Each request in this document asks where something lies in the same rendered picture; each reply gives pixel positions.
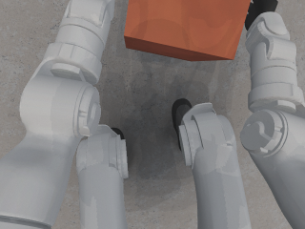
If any robot right upper arm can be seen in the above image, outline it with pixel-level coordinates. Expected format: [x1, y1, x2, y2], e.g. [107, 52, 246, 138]
[239, 108, 305, 229]

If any right robot hand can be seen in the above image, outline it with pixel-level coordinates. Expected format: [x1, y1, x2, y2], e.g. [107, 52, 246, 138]
[244, 0, 278, 30]

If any robot left upper arm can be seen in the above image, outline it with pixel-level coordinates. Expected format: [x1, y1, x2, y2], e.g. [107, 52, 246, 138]
[0, 74, 101, 229]

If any robot right shin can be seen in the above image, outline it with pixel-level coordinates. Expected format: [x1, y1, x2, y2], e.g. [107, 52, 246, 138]
[180, 102, 237, 150]

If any robot left forearm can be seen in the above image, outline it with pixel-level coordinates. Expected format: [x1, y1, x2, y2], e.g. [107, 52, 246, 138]
[19, 0, 115, 123]

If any carton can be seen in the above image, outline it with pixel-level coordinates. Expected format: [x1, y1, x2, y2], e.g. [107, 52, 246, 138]
[124, 0, 251, 62]

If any right robot thigh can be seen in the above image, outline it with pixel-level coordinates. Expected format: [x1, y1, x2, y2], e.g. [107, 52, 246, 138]
[178, 112, 252, 229]

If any robot right forearm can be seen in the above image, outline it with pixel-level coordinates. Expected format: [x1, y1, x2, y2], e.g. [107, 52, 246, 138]
[245, 11, 305, 119]

